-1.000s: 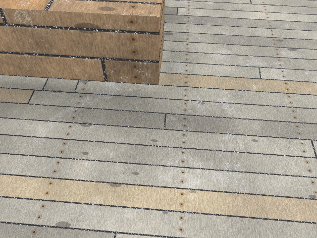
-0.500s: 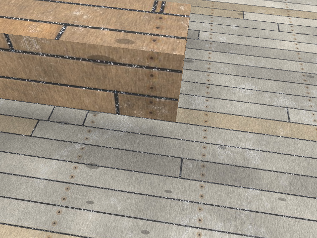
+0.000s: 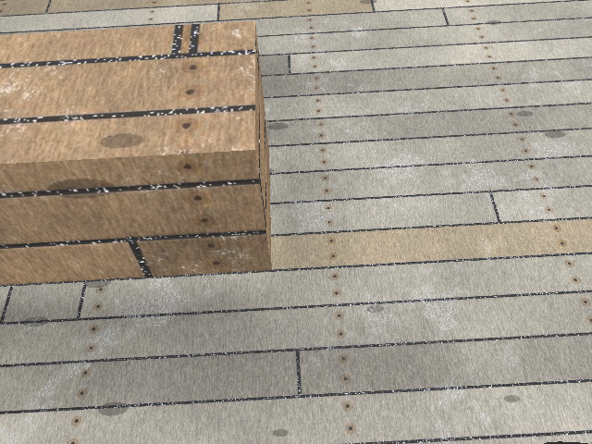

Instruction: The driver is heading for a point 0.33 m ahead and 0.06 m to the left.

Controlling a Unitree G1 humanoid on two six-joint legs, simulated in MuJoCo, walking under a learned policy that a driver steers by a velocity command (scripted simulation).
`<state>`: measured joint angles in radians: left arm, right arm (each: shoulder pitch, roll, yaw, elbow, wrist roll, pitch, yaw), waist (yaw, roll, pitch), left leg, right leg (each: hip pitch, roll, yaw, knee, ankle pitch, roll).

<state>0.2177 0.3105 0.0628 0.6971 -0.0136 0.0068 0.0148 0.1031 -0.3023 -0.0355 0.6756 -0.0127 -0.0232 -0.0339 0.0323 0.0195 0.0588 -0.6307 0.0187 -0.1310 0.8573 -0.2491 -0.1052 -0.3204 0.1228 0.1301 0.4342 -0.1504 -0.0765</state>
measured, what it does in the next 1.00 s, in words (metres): steps on the spot: left foot, then right foot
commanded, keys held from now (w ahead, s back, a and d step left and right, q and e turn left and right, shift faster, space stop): no key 0.44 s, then q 0.56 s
